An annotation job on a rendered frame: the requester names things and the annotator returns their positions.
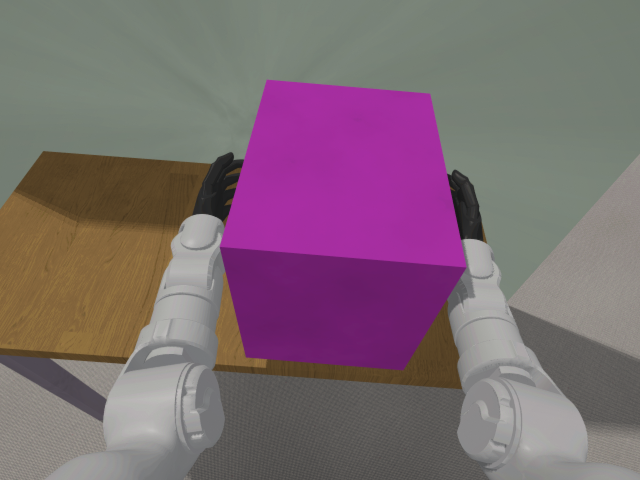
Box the table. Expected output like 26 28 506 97
0 151 487 420

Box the robot right upper arm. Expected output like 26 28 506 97
457 376 640 480

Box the right robot hand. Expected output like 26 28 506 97
447 170 483 241

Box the carton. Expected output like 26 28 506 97
220 80 467 370

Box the left robot hand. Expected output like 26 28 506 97
192 152 244 222

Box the robot left upper arm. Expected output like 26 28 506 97
44 362 225 480

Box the left robot forearm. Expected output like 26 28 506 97
103 214 225 446

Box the right robot forearm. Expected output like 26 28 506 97
447 239 588 459

